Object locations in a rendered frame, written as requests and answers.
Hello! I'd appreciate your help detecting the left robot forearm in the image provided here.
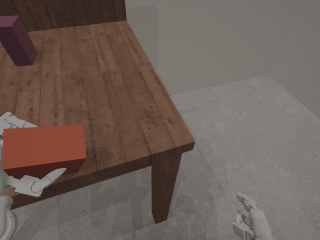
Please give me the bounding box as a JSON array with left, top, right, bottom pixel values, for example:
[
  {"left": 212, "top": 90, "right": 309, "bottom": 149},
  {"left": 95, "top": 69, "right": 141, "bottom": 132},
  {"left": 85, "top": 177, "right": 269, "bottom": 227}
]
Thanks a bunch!
[{"left": 0, "top": 195, "right": 18, "bottom": 240}]

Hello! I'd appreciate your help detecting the right robot hand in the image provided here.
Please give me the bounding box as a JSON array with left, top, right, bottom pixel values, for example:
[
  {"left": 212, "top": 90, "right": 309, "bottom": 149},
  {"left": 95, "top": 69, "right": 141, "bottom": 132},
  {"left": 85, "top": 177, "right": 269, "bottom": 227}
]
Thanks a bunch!
[{"left": 233, "top": 192, "right": 273, "bottom": 240}]

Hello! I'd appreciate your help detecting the sponge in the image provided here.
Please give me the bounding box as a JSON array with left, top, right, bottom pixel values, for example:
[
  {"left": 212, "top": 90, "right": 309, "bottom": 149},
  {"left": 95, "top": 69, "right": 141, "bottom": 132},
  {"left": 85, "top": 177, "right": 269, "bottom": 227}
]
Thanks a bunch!
[{"left": 2, "top": 124, "right": 87, "bottom": 180}]

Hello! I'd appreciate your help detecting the left robot hand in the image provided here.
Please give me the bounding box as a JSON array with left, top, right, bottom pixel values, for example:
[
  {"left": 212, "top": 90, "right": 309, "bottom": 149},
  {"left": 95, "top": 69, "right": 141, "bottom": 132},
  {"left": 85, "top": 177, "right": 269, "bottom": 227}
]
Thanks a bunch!
[{"left": 0, "top": 112, "right": 67, "bottom": 198}]

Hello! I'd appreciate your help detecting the table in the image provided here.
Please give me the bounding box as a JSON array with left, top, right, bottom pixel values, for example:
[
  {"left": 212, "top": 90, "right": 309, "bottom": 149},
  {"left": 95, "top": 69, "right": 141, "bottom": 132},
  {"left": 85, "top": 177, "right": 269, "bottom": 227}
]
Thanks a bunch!
[{"left": 0, "top": 0, "right": 195, "bottom": 224}]

